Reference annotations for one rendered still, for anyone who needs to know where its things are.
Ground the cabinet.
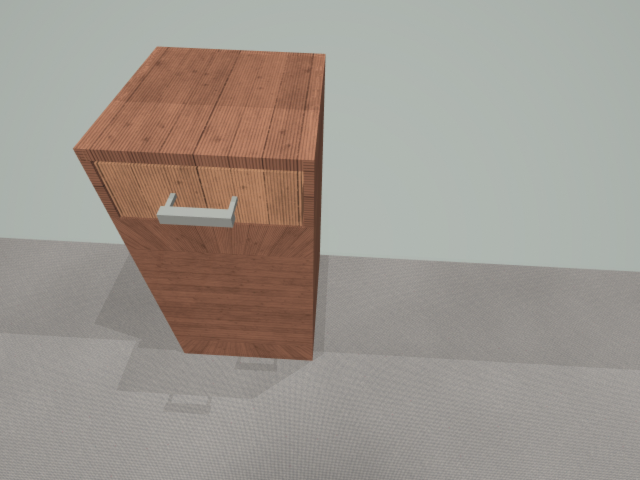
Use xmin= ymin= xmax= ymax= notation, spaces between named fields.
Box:
xmin=73 ymin=47 xmax=326 ymax=361

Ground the drawer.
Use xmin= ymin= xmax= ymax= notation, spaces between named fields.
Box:
xmin=94 ymin=161 xmax=304 ymax=226

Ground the handle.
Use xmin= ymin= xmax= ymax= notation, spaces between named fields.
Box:
xmin=156 ymin=193 xmax=238 ymax=228

